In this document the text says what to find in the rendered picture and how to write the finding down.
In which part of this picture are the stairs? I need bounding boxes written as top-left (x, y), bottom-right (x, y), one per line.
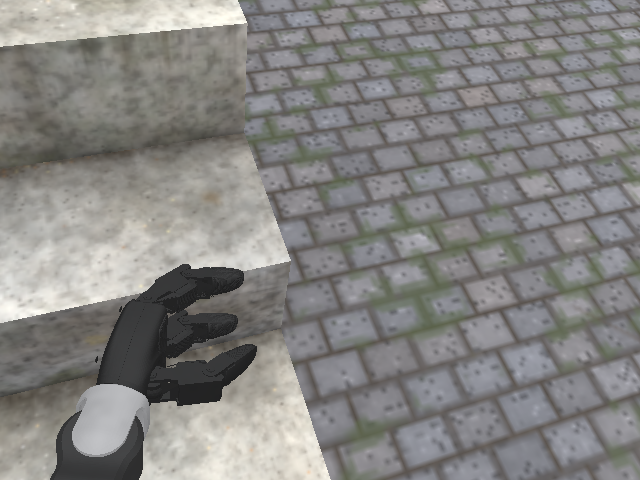
top-left (0, 0), bottom-right (331, 480)

